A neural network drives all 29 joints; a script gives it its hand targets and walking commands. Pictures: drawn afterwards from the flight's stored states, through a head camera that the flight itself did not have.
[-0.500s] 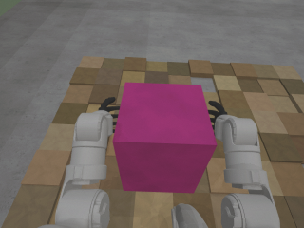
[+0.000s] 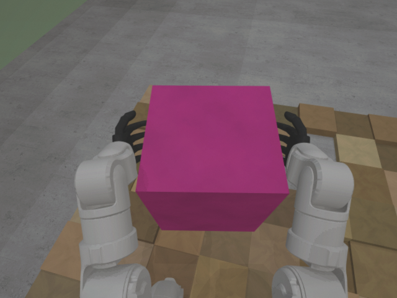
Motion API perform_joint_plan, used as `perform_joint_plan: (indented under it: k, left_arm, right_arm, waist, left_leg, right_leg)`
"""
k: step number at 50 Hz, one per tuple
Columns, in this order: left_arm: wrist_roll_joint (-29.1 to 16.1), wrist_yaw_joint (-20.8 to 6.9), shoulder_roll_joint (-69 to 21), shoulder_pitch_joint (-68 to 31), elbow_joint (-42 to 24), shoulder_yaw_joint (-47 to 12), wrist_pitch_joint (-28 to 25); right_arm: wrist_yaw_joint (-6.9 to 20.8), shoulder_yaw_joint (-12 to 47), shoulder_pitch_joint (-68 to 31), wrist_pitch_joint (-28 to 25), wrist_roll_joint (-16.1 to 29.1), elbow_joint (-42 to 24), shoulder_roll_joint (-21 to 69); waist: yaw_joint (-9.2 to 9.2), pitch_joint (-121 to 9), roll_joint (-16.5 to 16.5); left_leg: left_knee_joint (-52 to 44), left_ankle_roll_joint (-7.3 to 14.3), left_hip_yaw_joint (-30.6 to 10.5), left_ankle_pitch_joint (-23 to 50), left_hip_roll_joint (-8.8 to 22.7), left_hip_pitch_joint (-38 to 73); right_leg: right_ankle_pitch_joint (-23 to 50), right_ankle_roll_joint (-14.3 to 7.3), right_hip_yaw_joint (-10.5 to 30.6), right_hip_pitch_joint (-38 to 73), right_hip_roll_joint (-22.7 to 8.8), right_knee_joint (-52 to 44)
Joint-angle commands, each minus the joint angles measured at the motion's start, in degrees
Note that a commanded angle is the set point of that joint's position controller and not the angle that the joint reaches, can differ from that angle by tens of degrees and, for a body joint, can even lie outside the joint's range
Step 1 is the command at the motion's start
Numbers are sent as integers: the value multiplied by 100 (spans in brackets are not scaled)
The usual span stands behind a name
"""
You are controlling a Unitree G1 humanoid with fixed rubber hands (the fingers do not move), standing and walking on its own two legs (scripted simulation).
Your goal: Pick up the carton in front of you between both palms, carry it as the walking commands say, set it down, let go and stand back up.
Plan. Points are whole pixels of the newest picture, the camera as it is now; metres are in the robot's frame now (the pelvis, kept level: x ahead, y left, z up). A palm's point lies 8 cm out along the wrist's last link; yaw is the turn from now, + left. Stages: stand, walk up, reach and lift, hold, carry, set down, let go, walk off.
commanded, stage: carry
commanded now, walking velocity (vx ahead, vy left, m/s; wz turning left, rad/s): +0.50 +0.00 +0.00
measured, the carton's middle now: (209, 166) +0.35 +0.02 +0.06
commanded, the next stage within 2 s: none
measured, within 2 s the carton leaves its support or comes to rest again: neither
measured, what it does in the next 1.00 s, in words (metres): walks ahead: left foot, then right foot 0.04 m higher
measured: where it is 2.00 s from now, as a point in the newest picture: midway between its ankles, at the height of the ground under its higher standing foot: (223, 126)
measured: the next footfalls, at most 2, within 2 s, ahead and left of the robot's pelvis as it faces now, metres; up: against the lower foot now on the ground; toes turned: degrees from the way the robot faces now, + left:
left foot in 0.24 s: +0.30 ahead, +0.13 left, -0.02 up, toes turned +4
right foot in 0.66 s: +0.60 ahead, -0.10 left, +0.02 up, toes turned -9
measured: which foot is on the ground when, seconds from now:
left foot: up 0.00-0.22, down 0.24-0.72, up 0.74-1.00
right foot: down 0.00-0.26, up 0.28-0.64, down 0.66-1.00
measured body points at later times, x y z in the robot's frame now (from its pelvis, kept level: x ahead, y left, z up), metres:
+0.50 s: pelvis +0.31 +0.05 -0.02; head +0.28 +0.07 +0.43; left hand +0.60 +0.18 +0.06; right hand +0.57 -0.13 +0.07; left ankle +0.26 +0.12 -0.77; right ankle +0.36 -0.10 -0.70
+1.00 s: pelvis +0.59 +0.01 +0.00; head +0.60 +0.01 +0.45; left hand +0.94 +0.17 +0.12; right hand +0.94 -0.14 +0.12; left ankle +0.68 +0.11 -0.72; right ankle +0.55 -0.09 -0.74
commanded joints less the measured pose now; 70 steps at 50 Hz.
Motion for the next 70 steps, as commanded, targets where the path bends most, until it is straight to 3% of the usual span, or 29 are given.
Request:
perform_joint_plan:
  k: [1,8,11,12,13,14,15,18,21,30,33,34,35,36,37,39,40,41,45,48,51,52,53,54,55,56,58,66,70]
  left_arm:
    - [-2401,-1676,-5280,-3104,-359,-4348,198]
    - [-1875,-1758,-5119,-1734,-291,-4390,162]
    - [-1839,-1710,-4898,-1793,-556,-4526,161]
    - [-1872,-1688,-4769,-1848,-568,-4522,189]
    - [-1927,-1678,-4636,-1876,-533,-4514,227]
    - [-2018,-1669,-4906,-2054,-579,-4643,292]
    - [-2034,-1658,-4905,-2144,-612,-4610,285]
    - [-1884,-1631,-5237,-1508,-259,-4479,161]
    - [-1725,-1619,-5535,-1229,-161,-4658,-47]
    - [-1952,-1634,-5431,-1253,-461,-5107,-531]
    - [-2072,-1602,-5034,-1506,-455,-5037,-547]
    - [-2016,-1582,-4914,-1618,-259,-4919,-595]
    - [-1981,-1578,-4857,-1427,-81,-4847,-628]
    - [-1971,-1558,-4841,-1378,-54,-4803,-644]
    - [-2018,-1548,-4852,-1480,70,-4771,-602]
    - [-2238,-1564,-5087,-2072,-78,-4992,-666]
    - [-2366,-1573,-5198,-2496,-153,-5063,-711]
    - [-2505,-1583,-5298,-2854,-193,-5086,-736]
    - [-2711,-1573,-5052,-3537,72,-4874,-693]
    - [-2520,-1512,-4778,-3677,755,-4559,-596]
    - [-2217,-1408,-4644,-3957,1429,-4117,-496]
    - [-2114,-1374,-4595,-4042,1650,-3942,-456]
    - [-2037,-1346,-4522,-4238,1898,-3728,-399]
    - [-2008,-1303,-4543,-4275,2220,-3476,-333]
    - [-1944,-1265,-4585,-4575,2351,-3374,-312]
    - [-1929,-1241,-4679,-4804,2415,-3252,-310]
    - [-1988,-1204,-5105,-5135,2441,-3156,-361]
    - [-2076,-911,-5578,-5315,1667,-3348,-366]
    - [-2100,-906,-5255,-5358,1115,-3511,-167]
  right_arm:
    - [1080,4024,-2539,12,1714,-164,4915]
    - [1413,4417,-1844,110,2070,-429,4996]
    - [1522,4473,-1845,132,2258,-506,4836]
    - [1538,4424,-1711,161,2315,-450,4724]
    - [1516,4359,-1552,192,2314,-367,4561]
    - [1502,4311,-1718,175,2212,-324,4443]
    - [1523,4381,-1843,201,2351,-454,4641]
    - [1640,4580,-1773,140,2623,-523,5166]
    - [1757,4721,-1530,-59,2645,-359,5417]
    - [1727,4862,-1120,-576,2485,-445,5168]
    - [1597,4873,-1538,-589,2480,-546,4768]
    - [1557,4909,-1649,-550,2523,-484,4658]
    - [1530,4918,-1835,-544,2609,-520,4585]
    - [1531,4936,-1984,-535,2625,-505,4646]
    - [1516,4851,-1919,-547,2589,-193,4738]
    - [1472,4655,-2065,-645,2503,-12,4884]
    - [1440,4585,-2247,-671,2464,30,4914]
    - [1401,4545,-2433,-696,2444,68,4889]
    - [1189,4428,-3153,-716,2379,221,4719]
    - [1142,4217,-3480,-621,2389,743,4459]
    - [1208,3914,-3886,-536,2544,1483,4419]
    - [1235,3784,-3911,-515,2597,1820,4458]
    - [1252,3618,-3978,-488,2607,2129,4482]
    - [1256,3417,-4166,-458,2576,2390,4355]
    - [1276,3433,-4625,-440,2657,2318,4445]
    - [1323,3457,-5060,-460,2843,2294,4763]
    - [1435,3502,-5822,-554,3217,2077,5368]
    - [1308,3328,-6000,-506,3294,1345,5741]
    - [1220,3341,-5629,-284,3010,955,5285]
  waist:
    - [-171,-2334,-788]
    - [-205,-1503,-855]
    - [-364,-1698,-346]
    - [-529,-1983,31]
    - [-684,-1836,801]
    - [-562,-1887,2060]
    - [-544,-1823,1513]
    - [-463,-1688,185]
    - [-466,-1612,806]
    - [-534,-1145,1001]
    - [-329,-1582,963]
    - [-258,-2086,232]
    - [25,-2709,-543]
    - [211,-2922,-1665]
    - [221,-2850,-1454]
    - [102,-2778,-197]
    - [-33,-2678,-20]
    - [-194,-2532,-15]
    - [-328,-2213,-889]
    - [-414,-2115,-826]
    - [-688,-2040,-353]
    - [-839,-2193,17]
    - [-1090,-1818,896]
    - [-893,-1437,1573]
    - [-768,-1436,1246]
    - [-736,-1519,854]
    - [-708,-1559,413]
    - [-902,-2190,872]
    - [-986,-2101,1000]
  left_leg:
    - [-1202,-49,392,908,-77,216]
    - [-2370,131,605,1558,67,668]
    - [-2561,214,1112,1152,-198,2602]
    - [-2588,217,329,583,380,3666]
    - [-2645,314,-1077,653,1073,3992]
    - [-3204,1333,-3282,570,2035,4930]
    - [-3241,1523,-3340,550,2222,4803]
    - [-3527,960,-1778,737,1613,3593]
    - [-3848,860,-956,1040,1437,3242]
    - [-3513,897,-50,3004,1213,4020]
    - [-2239,600,648,4374,996,3453]
    - [-1190,418,808,4713,738,2589]
    - [283,150,770,3532,495,1258]
    - [1829,-4,656,527,-196,61]
    - [2857,26,-2,-1175,-368,-818]
    - [2907,227,-478,-1034,109,-1157]
    - [2376,281,-542,-866,308,-965]
    - [1700,260,-388,-805,341,-533]
    - [-506,115,222,-432,121,782]
    - [-1233,60,690,358,-24,1530]
    - [-1802,117,1253,366,-236,2784]
    - [-1883,150,1013,-74,-61,3566]
    - [-2502,270,-782,-1084,952,3774]
    - [-3561,892,-3437,-1082,1863,3964]
    - [-3504,1435,-3858,-1256,2320,3939]
    - [-3279,1566,-3514,-639,2239,3833]
    - [-3187,1300,-2358,472,1814,3559]
    - [-2488,993,-364,4351,1047,5237]
    - [-1948,891,95,4760,718,5459]
  right_leg:
    - [2227,-343,1009,2145,-1267,-434]
    - [2039,-172,676,2144,-1328,-164]
    - [2431,115,98,1229,-979,1407]
    - [1368,334,-56,334,-819,2611]
    - [135,482,-154,-604,-339,3711]
    - [-1361,536,232,-2552,272,4774]
    - [-1473,456,650,-2954,-205,5382]
    - [-572,525,684,-2382,-736,4858]
    - [-323,649,300,-2043,-624,3778]
    - [761,390,-335,-2221,-369,1722]
    - [489,200,-920,-189,148,1299]
    - [366,-19,-723,1357,169,1410]
    - [-511,-494,747,2889,-647,1029]
    - [-55,-964,2531,3583,-1575,423]
    - [1064,-1238,3243,3716,-1958,187]
    - [1520,-1029,2909,3218,-2021,371]
    - [1053,-788,2623,2756,-1926,266]
    - [472,-557,2198,2215,-1766,70]
    - [-580,-436,931,1023,-1371,-378]
    - [-1063,-398,643,778,-1400,-298]
    - [-1480,-161,58,250,-1094,1061]
    - [-1382,28,-250,-187,-892,2119]
    - [-1421,293,-410,-1153,-579,3736]
    - [-2018,461,25,-2693,192,4492]
    - [-1918,343,556,-3091,-188,5264]
    - [-1619,281,661,-3235,-401,5541]
    - [-931,319,681,-3105,-662,5237]
    - [650,347,44,-3227,-237,3140]
    - [1604,152,-231,-2756,30,1443]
